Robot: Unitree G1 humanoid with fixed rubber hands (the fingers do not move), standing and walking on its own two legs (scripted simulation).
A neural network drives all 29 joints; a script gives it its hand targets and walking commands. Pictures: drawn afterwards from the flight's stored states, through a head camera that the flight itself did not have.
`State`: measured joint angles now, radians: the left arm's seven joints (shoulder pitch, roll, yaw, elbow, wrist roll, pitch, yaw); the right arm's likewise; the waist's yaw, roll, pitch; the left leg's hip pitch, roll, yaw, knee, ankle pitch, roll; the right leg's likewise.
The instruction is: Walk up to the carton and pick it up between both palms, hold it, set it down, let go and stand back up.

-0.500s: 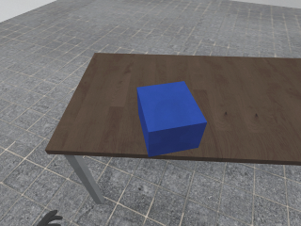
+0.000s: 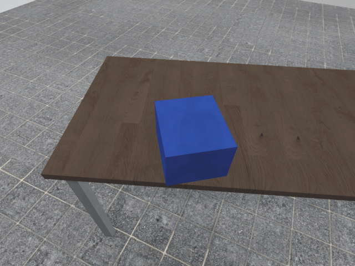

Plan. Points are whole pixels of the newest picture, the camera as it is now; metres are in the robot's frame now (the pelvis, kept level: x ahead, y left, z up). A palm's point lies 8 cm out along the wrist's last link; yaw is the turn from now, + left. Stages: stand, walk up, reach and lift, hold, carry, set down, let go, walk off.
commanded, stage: walk up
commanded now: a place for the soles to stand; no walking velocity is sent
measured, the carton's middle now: (190, 138) +0.49 -0.01 -0.02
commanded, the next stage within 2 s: none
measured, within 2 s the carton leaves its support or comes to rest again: neither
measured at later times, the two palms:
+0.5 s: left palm out of the picture +0.14 +0.26 -0.10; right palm (322, 251) +0.21 -0.33 -0.10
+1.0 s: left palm (52, 265) +0.16 +0.30 -0.10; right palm out of the picture +0.17 -0.32 -0.09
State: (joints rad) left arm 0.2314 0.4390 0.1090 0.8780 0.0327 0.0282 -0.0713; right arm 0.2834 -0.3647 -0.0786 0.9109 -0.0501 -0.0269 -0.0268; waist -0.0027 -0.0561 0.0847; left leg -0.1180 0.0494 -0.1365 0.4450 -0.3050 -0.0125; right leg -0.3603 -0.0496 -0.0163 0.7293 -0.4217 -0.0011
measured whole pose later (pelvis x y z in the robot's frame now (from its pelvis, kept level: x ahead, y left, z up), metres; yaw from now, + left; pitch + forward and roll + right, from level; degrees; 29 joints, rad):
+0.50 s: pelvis +0.07 -0.03 +0.00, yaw +2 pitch -4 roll +0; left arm 0.24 0.38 -0.02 0.80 -0.02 0.00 0.00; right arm 0.12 -0.37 -0.03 0.88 0.00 0.03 0.01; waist 0.03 0.00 0.11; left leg -0.25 0.03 -0.03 0.50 -0.18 -0.04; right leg -0.16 -0.02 -0.09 0.53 -0.30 -0.01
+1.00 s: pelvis +0.09 -0.01 +0.01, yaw +0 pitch -3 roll +0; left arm 0.12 0.39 0.01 1.08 -0.01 -0.02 0.00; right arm 0.06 -0.36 -0.03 1.12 0.02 0.00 0.01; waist 0.01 -0.02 0.08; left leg -0.15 0.02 0.03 0.32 -0.11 0.00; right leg -0.09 -0.04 -0.04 0.33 -0.19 0.02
